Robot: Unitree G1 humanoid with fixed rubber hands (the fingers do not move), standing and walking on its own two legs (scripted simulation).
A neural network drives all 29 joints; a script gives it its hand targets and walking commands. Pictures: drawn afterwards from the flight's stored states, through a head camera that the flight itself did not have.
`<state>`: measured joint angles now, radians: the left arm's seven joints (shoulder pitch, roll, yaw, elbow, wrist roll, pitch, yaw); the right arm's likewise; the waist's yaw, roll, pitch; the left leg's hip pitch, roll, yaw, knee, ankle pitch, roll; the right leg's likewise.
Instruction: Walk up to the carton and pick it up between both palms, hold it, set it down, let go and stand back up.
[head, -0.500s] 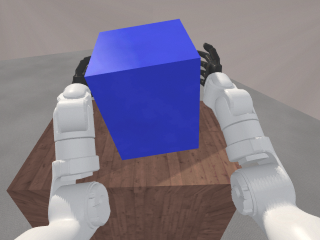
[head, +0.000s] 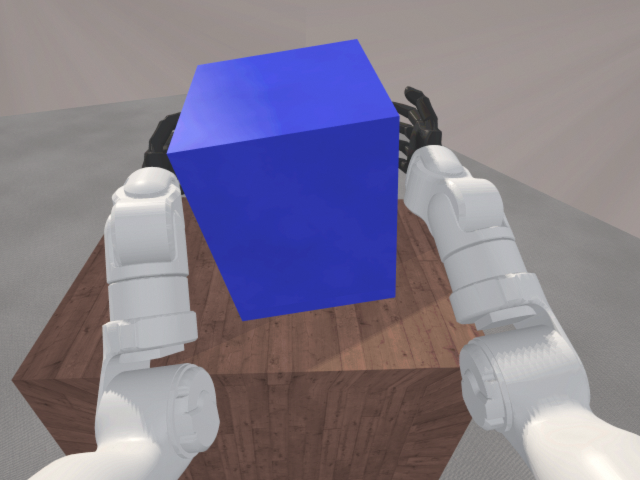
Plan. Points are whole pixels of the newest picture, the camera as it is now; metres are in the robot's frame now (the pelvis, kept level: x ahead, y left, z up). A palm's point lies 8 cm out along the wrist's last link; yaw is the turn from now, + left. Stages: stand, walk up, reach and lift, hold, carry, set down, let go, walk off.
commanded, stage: hold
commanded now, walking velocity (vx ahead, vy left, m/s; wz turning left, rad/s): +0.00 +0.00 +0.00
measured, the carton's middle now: (298, 183) +0.40 +0.00 +0.24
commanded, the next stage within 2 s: none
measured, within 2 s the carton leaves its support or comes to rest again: neither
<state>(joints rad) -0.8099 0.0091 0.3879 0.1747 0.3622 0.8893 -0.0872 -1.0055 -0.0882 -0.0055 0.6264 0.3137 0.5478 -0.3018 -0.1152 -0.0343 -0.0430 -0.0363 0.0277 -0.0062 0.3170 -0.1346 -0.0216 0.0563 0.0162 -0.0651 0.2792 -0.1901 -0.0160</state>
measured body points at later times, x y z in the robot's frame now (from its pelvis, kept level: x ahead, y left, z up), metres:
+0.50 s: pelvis +0.00 +0.00 +0.00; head -0.08 +0.02 +0.44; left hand +0.37 +0.15 +0.27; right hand +0.38 -0.14 +0.30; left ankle +0.04 +0.13 -0.75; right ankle -0.01 -0.10 -0.75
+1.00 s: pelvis +0.00 +0.00 +0.00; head -0.08 +0.02 +0.44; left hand +0.38 +0.15 +0.27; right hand +0.38 -0.14 +0.29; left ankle +0.04 +0.13 -0.75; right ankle -0.01 -0.10 -0.75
